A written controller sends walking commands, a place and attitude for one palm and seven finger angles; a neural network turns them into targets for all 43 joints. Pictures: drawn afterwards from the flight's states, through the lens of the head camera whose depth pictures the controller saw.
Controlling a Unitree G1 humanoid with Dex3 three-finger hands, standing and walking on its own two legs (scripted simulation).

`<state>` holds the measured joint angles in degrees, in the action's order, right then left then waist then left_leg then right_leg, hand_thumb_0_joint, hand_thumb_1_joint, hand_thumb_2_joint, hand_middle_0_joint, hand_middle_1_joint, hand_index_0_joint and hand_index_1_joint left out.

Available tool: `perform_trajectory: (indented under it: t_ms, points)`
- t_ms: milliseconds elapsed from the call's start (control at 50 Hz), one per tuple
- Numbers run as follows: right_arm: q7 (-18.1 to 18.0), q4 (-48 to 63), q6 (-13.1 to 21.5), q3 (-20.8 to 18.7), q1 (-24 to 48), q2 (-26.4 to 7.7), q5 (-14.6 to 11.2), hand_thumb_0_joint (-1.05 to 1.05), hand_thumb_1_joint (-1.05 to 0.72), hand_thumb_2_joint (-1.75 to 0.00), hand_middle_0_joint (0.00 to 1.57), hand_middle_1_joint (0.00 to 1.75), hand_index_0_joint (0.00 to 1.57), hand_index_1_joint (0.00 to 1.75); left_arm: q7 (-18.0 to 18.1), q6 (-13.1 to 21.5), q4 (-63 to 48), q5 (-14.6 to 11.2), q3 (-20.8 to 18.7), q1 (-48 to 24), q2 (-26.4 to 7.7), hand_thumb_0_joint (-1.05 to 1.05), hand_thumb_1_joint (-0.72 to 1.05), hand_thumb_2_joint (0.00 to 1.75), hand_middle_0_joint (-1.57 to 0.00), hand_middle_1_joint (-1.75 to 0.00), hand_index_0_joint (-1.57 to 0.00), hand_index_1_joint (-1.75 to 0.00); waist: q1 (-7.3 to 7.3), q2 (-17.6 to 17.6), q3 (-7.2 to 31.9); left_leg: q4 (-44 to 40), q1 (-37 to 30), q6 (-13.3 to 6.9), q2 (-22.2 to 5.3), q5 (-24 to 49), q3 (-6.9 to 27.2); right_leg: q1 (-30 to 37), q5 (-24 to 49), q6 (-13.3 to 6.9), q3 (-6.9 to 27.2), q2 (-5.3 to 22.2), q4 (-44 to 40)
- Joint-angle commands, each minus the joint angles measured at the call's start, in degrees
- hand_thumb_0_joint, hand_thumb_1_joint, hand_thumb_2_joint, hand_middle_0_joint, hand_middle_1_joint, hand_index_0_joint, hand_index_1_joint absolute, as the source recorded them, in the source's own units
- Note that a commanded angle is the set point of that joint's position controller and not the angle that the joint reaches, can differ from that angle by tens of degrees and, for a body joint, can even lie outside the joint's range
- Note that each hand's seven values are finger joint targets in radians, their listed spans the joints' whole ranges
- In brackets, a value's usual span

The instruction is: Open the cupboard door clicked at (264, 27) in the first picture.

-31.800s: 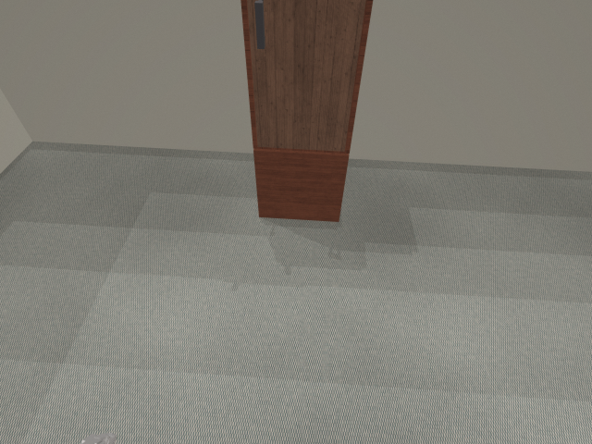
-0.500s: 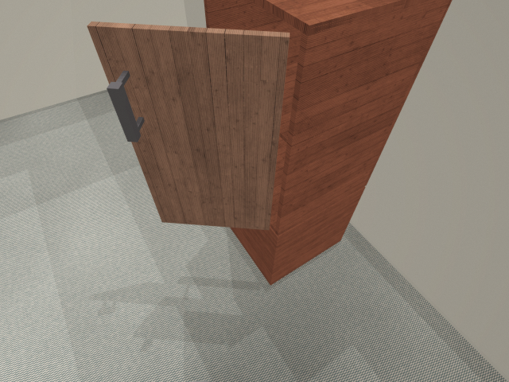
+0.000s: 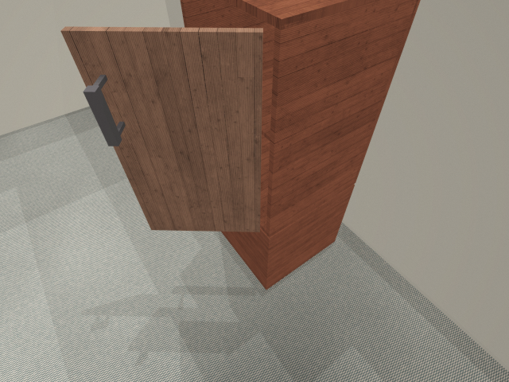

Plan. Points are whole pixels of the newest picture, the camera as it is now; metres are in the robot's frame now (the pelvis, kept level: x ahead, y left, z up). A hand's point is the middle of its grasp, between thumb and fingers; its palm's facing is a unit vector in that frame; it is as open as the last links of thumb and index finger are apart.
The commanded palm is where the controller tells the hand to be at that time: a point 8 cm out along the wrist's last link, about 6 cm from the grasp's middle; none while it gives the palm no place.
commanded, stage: come to a stop and stand still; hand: left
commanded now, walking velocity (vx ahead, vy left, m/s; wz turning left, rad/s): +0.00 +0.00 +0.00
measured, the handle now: (108, 111) +0.56 +0.31 +0.13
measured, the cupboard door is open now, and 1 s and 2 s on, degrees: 53 53 53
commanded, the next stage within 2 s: look again from close up in 1.26 s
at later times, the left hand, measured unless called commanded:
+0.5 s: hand out of the picture +0.03 +0.14 -0.15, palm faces -0.01 -0.98 -0.20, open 7.3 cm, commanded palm none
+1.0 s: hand out of the picture +0.05 +0.13 -0.16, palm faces +0.01 -0.98 -0.18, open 7.4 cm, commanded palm none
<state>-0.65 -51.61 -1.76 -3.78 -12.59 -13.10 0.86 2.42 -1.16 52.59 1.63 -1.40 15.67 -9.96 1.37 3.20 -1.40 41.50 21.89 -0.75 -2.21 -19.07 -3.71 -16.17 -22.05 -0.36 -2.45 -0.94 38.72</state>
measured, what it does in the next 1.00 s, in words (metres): shifts its weight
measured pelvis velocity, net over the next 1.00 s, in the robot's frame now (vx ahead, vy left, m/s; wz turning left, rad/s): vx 0.05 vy -0.04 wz -0.02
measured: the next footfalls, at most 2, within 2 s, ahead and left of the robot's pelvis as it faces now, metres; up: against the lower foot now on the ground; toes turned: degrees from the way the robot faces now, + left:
none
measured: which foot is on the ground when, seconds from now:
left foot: down 0.00-1.00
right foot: down 0.00-1.00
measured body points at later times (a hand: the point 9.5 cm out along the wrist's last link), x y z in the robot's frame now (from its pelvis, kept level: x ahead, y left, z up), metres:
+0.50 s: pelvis +0.01 -0.04 +0.02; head +0.02 -0.04 +0.47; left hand +0.03 +0.19 -0.13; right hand -0.01 -0.26 -0.14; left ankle +0.03 +0.09 -0.72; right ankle -0.02 -0.12 -0.72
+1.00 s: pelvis +0.05 -0.04 +0.02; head +0.06 -0.04 +0.47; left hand +0.05 +0.18 -0.14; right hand +0.07 -0.26 -0.14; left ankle +0.03 +0.09 -0.72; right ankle -0.02 -0.12 -0.72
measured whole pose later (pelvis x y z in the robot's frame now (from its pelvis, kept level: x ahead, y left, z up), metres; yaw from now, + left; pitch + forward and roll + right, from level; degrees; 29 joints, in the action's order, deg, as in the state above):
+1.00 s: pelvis +0.05 -0.04 +0.02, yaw -1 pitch +0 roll +1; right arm -2.4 -64.5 0.9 0.3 -13.3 -9.0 0.7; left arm 2.0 1.3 63.8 0.7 0.1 17.8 -8.3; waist -0.2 -0.8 0.0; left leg 27.0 10.7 1.0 -2.3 -16.4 -5.0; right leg -6.5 -20.0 -3.0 -1.7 -2.0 26.2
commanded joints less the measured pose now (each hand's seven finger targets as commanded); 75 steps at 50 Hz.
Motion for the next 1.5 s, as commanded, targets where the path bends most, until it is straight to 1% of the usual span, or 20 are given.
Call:
perform_trajectory:
  t_ms: [0, 20, 40, 80, 100, 120, 140, 160, 180, 220, 260, 300, 320, 380, 560, 800, 1060, 1340, 1380, 1480]
  points:
    - [0.1, 3.2, 2.0, 0.3, -5.2, -6.7, 1.1, 0.0, -0.9, -0.9, 0.2, 0.3, 0.2, 0.3, 0.4, 0.4, -4.8, -0.7, -0.9, 1.8, -5.1, 0.0, 0.9, 0.9, -0.2, -0.3, -0.2, -0.3, -0.56, 15.1, -1.6, -23.2, -6.1, -7.6, -13.6, 6.7, 20.5, -10.4, -7.2, -0.5, -0.5, 0.1, 2.1]
    - [-0.2, 2.7, 2.0, 0.2, -4.7, -6.8, 1.1, 0.0, -0.9, -0.9, 0.2, 0.3, 0.2, 0.3, 0.3, 0.1, -4.1, -0.4, -0.9, 1.1, -5.9, 0.0, 0.9, 0.9, -0.2, -0.3, -0.2, -0.3, -0.24, 14.1, -2.7, -26.3, -2.3, -9.5, -14.6, 3.1, 22.9, -8.4, -9.6, -0.7, 0.2, 0.1, 7.3]
    - [-0.4, 2.7, 1.9, 0.6, -2.6, -6.4, 1.0, 0.0, -0.9, -0.9, 0.2, 0.3, 0.2, 0.3, -0.1, 0.1, -3.2, -0.5, -0.9, 1.2, -6.0, 0.0, 0.9, 0.9, -0.2, -0.3, -0.2, -0.3, -1.56, 7.8, -3.1, -26.2, 1.1, -9.9, -13.8, -0.6, 20.3, -5.8, -7.6, -1.0, 1.6, 1.2, 8.2]
    - [-0.5, 2.7, 2.2, 1.3, 0.8, -5.0, 0.8, 0.0, -0.9, -0.9, 0.2, 0.3, 0.2, 0.3, -0.7, 1.0, -1.1, -0.5, -0.5, 4.0, -4.5, 0.0, 0.9, 0.9, -0.2, -0.3, -0.2, -0.3, -4.16, 0.3, -0.7, -22.2, 3.4, -7.4, -10.3, -1.0, 13.3, 1.9, 1.0, -1.2, 2.5, 2.2, -2.5]
    - [-0.4, 2.3, 2.2, 1.6, 0.5, -4.2, 0.5, 0.0, -0.9, -0.9, 0.2, 0.3, 0.2, 0.3, -0.7, 1.5, -0.5, -0.5, -0.4, 4.8, -4.8, 0.0, 0.9, 0.9, -0.2, -0.3, -0.2, -0.3, -4.04, -3.2, 0.0, -19.2, 3.4, -5.1, -7.4, -2.1, 9.6, 4.1, 3.5, -1.5, 4.9, 3.0, -9.4]
    - [-0.2, 1.8, 2.3, 1.8, -0.6, -2.8, 0.3, 0.0, -0.9, -0.9, 0.2, 0.3, 0.2, 0.3, -0.6, 2.0, -0.3, -0.5, -0.2, 4.3, -6.0, 0.0, 0.9, 0.9, -0.2, -0.3, -0.2, -0.3, -2.87, -5.1, 0.0, -15.8, 1.6, -2.9, -3.7, -1.5, 5.5, 2.9, 3.2, -2.8, 9.5, 6.0, -14.2]
    - [0.0, 1.0, 2.2, 2.0, -2.4, -1.8, 0.2, 0.0, -0.9, -0.9, 0.2, 0.3, 0.2, 0.3, -0.5, 2.2, -0.4, -0.6, -0.1, 2.6, -7.7, 0.0, 0.9, 0.9, -0.2, -0.3, -0.2, -0.3, -1.24, -6.4, -0.1, -14.1, -1.3, -1.5, -1.4, -2.3, 3.1, -0.8, -0.4, -4.2, 12.8, 8.9, -17.1]
    - [0.0, 0.0, 1.8, 2.0, -3.3, -0.9, 0.3, 0.0, -0.9, -0.9, 0.2, 0.3, 0.2, 0.3, -0.5, 2.5, -0.6, -0.7, -0.3, 1.6, -8.3, 0.0, 0.9, 0.9, -0.2, -0.3, -0.2, -0.3, -0.61, -11.1, -0.4, -10.8, -3.8, -0.6, -0.5, -0.8, 1.2, -3.1, -2.8, -5.1, 15.3, 10.2, -20.3]
    - [0.0, -1.3, 1.7, 2.2, -4.6, -0.3, 0.4, 0.0, -0.9, -0.9, 0.2, 0.3, 0.2, 0.3, -0.3, 2.6, -0.3, -0.7, -0.2, 0.5, -8.0, 0.0, 0.9, 0.9, -0.2, -0.3, -0.2, -0.3, 0.18, -12.8, -1.3, -10.9, -5.6, -0.5, -0.6, 0.4, 1.3, -4.8, -3.2, -5.5, 14.9, 10.5, -21.9]
    - [0.1, -3.3, 1.6, 2.5, -6.4, 0.1, 0.4, 0.0, -0.9, -0.9, 0.2, 0.3, 0.2, 0.3, -0.2, 2.5, -0.2, -0.7, -0.1, -0.3, -7.5, 0.0, 0.9, 0.9, -0.2, -0.3, -0.2, -0.3, 0.63, -10.4, -3.4, -11.3, -7.2, -0.5, -0.9, 2.6, 1.5, -6.9, -4.6, -5.2, 13.5, 9.6, -22.9]
    - [0.0, -4.7, 1.9, 2.7, -7.6, 0.0, 0.4, 0.0, -0.9, -0.9, 0.2, 0.3, 0.2, 0.3, -0.3, 2.5, 0.5, -0.9, 0.1, -0.1, -7.1, 0.0, 0.9, 0.9, -0.2, -0.3, -0.2, -0.3, 0.61, -7.1, -3.3, -14.0, -8.6, -0.6, -1.8, 3.9, 2.1, -6.2, -2.9, -4.4, 11.2, 7.8, -21.5]
    - [-0.1, -5.8, 2.4, 2.9, -7.6, -0.3, 0.3, 0.0, -0.9, -0.9, 0.2, 0.3, 0.2, 0.3, -0.3, 2.5, 1.5, -0.9, 0.1, 1.1, -6.7, 0.0, 0.9, 0.9, -0.2, -0.3, -0.2, -0.3, -0.15, -3.0, -3.0, -16.7, -7.8, -0.8, -2.7, 4.1, 3.3, -3.5, 0.5, -3.4, 9.2, 6.3, -19.5]
    - [-0.2, -6.2, 2.5, 3.0, -7.4, -0.3, 0.3, 0.0, -0.9, -0.9, 0.2, 0.3, 0.2, 0.3, -0.4, 2.6, 2.2, -1.0, 0.1, 1.9, -6.7, 0.0, 0.9, 0.9, -0.2, -0.3, -0.2, -0.3, -0.62, -2.3, -2.6, -17.2, -7.5, -0.9, -3.0, 4.5, 3.6, -1.9, 2.4, -3.3, 9.0, 6.0, -18.9]
    - [-0.5, -7.3, 2.8, 3.2, -7.0, -0.2, 0.1, 0.0, -0.9, -0.9, 0.2, 0.3, 0.2, 0.3, -0.4, 2.8, 4.0, -0.9, 0.3, 3.4, -6.3, 0.0, 0.9, 0.9, -0.2, -0.3, -0.2, -0.3, -1.13, -3.8, -1.9, -17.5, -7.5, -0.9, -3.2, 5.9, 3.3, 0.8, 6.6, -3.1, 8.9, 6.3, -18.8]
    - [-1.0, -10.3, 3.3, 3.5, -6.9, -0.2, -0.2, 0.0, -0.9, -0.9, 0.2, 0.3, 0.2, 0.3, -0.3, 3.2, 7.6, -0.9, 0.5, 5.0, -5.3, 0.0, 0.9, 0.9, -0.2, -0.3, -0.2, -0.3, -1.13, -3.4, 0.2, -17.0, -10.5, -0.8, -4.0, 12.5, 2.7, 4.3, 19.6, -2.7, 7.7, 6.6, -16.6]
    - [-1.5, -11.3, 3.2, 3.6, -4.7, -0.2, -0.3, 0.0, -0.9, -0.9, 0.2, 0.3, 0.2, 0.3, 0.0, 3.1, 9.6, -0.7, 0.6, 6.4, -4.3, 0.0, 0.9, 0.9, -0.2, -0.3, -0.2, -0.3, -1.37, -3.7, -1.4, -17.0, -12.2, -0.9, -4.3, 15.3, 2.5, 4.5, 24.2, -2.2, 6.8, 6.7, -16.5]
    - [-1.8, -11.4, 3.3, 3.6, -4.0, -0.8, -0.3, 0.0, -0.9, -0.9, 0.2, 0.3, 0.2, 0.3, 0.2, 3.1, 9.9, -0.8, 0.4, 6.6, -4.8, 0.0, 0.9, 0.9, -0.2, -0.3, -0.2, -0.3, -1.49, -4.6, 0.8, -16.8, -14.2, -0.8, -4.3, 20.0, 2.1, 8.1, 32.7, -1.8, 6.3, 7.3, -16.0]
    - [-2.0, -12.6, 3.2, 3.9, -4.7, -0.6, -0.2, 0.0, -0.9, -0.9, 0.2, 0.3, 0.2, 0.3, 0.2, 2.8, 10.2, -0.9, 0.4, 6.1, -4.4, 0.0, 0.9, 0.9, -0.2, -0.3, -0.2, -0.3, -1.56, -3.7, -0.8, -18.5, -15.0, -1.0, -4.4, 20.3, 2.9, 7.6, 28.6, -1.8, 5.5, 7.0, -17.0]
    - [-2.0, -12.8, 3.2, 3.9, -4.8, 0.0, -0.2, 0.0, -0.9, -0.9, 0.2, 0.3, 0.2, 0.3, 0.2, 2.7, 10.3, -0.9, 0.4, 6.1, -4.3, 0.0, 0.9, 0.9, -0.2, -0.3, -0.2, -0.3, -1.72, -3.9, -2.2, -18.9, -14.3, -1.1, -4.3, 19.2, 3.0, 7.2, 27.1, -1.7, 5.4, 6.9, -17.4]
    - [-2.1, -13.1, 3.3, 3.9, -5.5, 0.1, -0.2, 0.0, -0.9, -0.9, 0.2, 0.3, 0.2, 0.3, 0.2, 2.8, 10.6, -0.9, 0.4, 6.1, -4.0, 0.0, 0.9, 0.9, -0.2, -0.3, -0.2, -0.3, -1.62, -3.6, -1.0, -19.1, -15.0, -1.2, -4.3, 20.1, 3.1, 7.9, 26.9, -1.8, 5.3, 6.9, -17.4]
